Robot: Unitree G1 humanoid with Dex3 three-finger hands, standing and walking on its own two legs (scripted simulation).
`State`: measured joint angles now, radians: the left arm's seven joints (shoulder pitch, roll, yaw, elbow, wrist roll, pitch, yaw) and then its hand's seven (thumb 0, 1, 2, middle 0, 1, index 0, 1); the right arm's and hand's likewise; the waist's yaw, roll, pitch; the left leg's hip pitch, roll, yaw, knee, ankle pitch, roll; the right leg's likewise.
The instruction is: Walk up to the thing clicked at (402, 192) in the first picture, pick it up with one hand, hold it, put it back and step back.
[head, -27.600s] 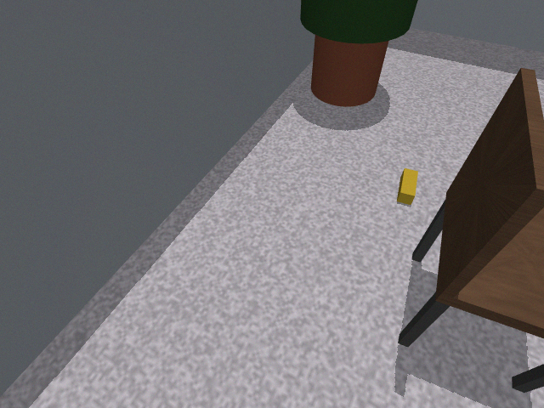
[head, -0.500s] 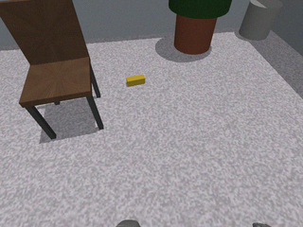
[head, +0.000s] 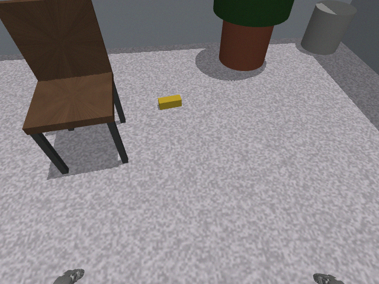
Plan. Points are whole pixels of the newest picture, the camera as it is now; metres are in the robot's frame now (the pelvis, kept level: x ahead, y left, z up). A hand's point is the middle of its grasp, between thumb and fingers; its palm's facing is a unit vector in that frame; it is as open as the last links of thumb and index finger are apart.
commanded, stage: walk up
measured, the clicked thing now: (169, 102) +1.46 +0.19 -0.74
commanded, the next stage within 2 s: stand in 0.14 s
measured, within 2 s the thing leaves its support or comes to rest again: neither
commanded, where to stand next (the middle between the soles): +0.05 -0.02 m, yaw -4 degrees
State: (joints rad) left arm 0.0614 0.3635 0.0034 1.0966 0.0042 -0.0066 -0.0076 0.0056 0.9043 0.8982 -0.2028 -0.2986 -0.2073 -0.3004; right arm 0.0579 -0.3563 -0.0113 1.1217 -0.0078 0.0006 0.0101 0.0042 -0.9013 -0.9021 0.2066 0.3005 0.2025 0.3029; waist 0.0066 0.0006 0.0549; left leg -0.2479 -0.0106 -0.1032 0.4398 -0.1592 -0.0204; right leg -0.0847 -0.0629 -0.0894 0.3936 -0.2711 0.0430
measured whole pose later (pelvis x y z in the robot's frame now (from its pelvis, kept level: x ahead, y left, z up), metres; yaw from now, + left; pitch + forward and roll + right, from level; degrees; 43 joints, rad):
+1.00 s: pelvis +0.02 -0.01 +0.01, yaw -3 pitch -1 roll +0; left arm 0.10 0.35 0.01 1.12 0.01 0.00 0.00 0.01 0.91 0.90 -0.20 -0.30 -0.21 -0.30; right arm 0.07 -0.34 -0.01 1.15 -0.01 0.00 0.00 0.00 -0.90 -0.90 0.21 0.30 0.20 0.30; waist 0.01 0.00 0.05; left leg -0.18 0.02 -0.06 0.35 -0.15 -0.04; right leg -0.04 -0.04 -0.05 0.32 -0.25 0.03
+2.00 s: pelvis +0.02 -0.01 +0.01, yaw -3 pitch -1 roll +0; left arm 0.13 0.35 0.01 1.11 0.01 0.00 0.00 0.01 0.91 0.90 -0.20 -0.30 -0.21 -0.30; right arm 0.09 -0.34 0.00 1.14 -0.01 0.00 0.00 0.00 -0.90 -0.90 0.21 0.30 0.20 0.30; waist 0.01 0.00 0.05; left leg -0.17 0.02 -0.05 0.35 -0.16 -0.04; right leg -0.04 -0.04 -0.04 0.32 -0.26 0.03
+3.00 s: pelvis +0.02 -0.01 +0.00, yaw -4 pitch -1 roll +0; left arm 0.13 0.35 0.00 1.10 0.01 0.00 0.00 0.01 0.91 0.90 -0.20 -0.30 -0.21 -0.30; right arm 0.11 -0.35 0.00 1.13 -0.01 0.00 0.00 0.00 -0.90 -0.90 0.21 0.30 0.20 0.30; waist 0.01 0.00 0.05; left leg -0.17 0.02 -0.04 0.36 -0.17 -0.04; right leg -0.04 -0.04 -0.03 0.32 -0.26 0.03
